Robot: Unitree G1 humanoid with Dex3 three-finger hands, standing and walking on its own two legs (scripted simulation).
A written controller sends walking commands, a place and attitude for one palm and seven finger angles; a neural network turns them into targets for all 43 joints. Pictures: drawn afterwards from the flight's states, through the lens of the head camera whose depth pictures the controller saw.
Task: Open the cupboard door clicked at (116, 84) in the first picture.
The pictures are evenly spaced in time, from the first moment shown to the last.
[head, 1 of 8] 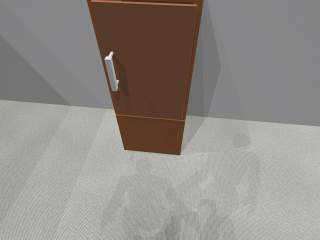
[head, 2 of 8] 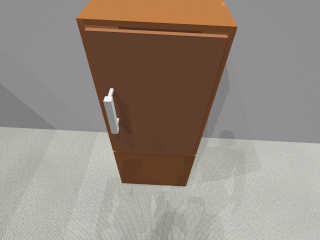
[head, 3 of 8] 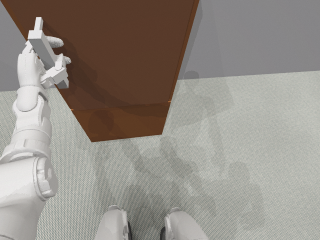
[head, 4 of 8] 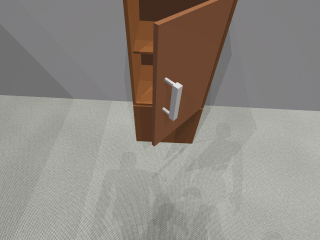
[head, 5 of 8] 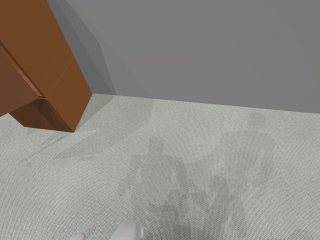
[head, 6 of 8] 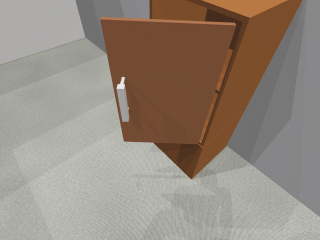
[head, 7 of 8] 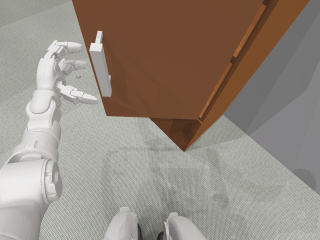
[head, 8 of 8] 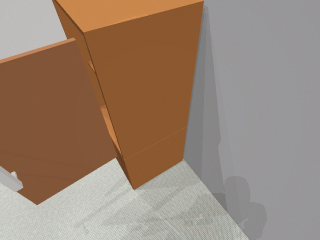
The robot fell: no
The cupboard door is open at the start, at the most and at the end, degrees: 0 94 94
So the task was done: yes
